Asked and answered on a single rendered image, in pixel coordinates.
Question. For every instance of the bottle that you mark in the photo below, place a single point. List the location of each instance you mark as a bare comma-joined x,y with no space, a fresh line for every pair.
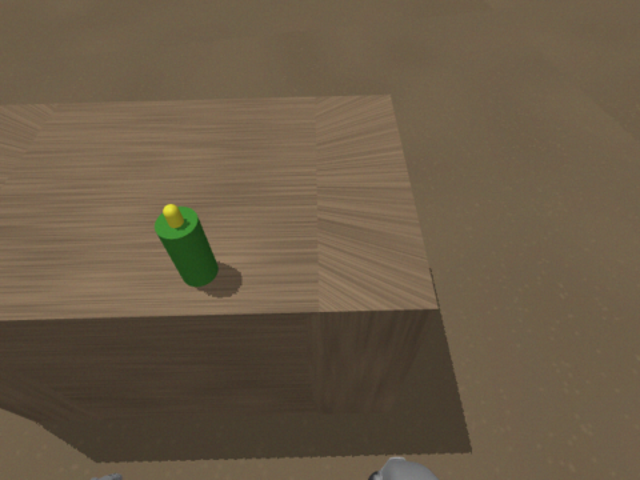
183,237

